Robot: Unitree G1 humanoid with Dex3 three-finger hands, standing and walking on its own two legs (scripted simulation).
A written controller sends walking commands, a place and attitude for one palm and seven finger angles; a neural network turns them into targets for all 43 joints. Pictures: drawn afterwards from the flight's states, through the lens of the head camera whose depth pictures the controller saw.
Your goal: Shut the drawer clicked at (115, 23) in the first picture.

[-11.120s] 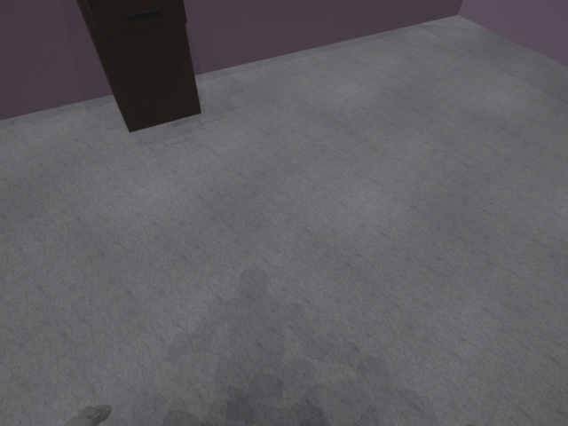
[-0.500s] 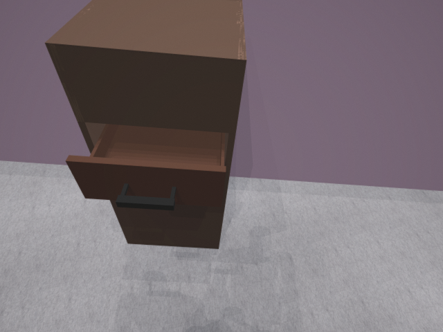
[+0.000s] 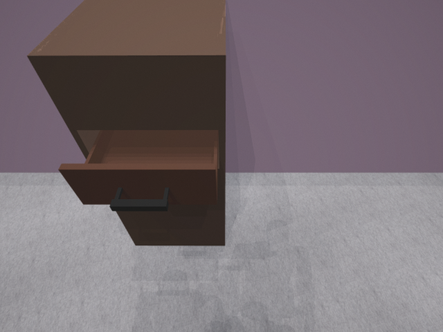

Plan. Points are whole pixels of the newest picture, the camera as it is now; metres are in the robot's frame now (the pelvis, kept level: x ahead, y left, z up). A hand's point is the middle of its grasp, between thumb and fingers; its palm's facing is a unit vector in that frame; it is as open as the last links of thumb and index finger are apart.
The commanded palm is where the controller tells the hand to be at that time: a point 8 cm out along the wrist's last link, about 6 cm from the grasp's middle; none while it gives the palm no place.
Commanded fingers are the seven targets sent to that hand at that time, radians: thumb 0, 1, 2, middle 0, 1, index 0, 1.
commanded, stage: come to a stop and stand still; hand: left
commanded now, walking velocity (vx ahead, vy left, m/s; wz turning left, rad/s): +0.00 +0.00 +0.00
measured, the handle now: (141, 198) +0.45 +0.23 -0.10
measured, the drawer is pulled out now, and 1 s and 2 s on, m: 0.14 0.14 0.14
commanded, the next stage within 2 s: look again from close up in 0.78 s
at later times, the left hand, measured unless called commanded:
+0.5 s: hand out of the picture +0.00 +0.12 -0.16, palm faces +0.01 -0.98 -0.21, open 7.4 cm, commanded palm none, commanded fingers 0.00 0.90 0.90 -0.20 -0.30 -0.20 -0.30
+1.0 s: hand out of the picture +0.01 +0.11 -0.16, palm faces +0.02 -0.98 -0.20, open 7.3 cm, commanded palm none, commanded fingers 0.00 0.90 0.90 -0.20 -0.30 -0.20 -0.30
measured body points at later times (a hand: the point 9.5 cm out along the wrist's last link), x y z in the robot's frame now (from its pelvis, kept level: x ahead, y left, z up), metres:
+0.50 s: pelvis +0.00 -0.06 +0.01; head +0.01 -0.07 +0.46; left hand +0.00 +0.17 -0.14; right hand -0.02 -0.28 -0.16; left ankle -0.03 +0.07 -0.73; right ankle +0.02 -0.12 -0.73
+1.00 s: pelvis +0.02 -0.06 +0.01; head +0.03 -0.07 +0.46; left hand +0.01 +0.16 -0.15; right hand -0.01 -0.26 -0.16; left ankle -0.03 +0.07 -0.73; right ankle +0.02 -0.12 -0.73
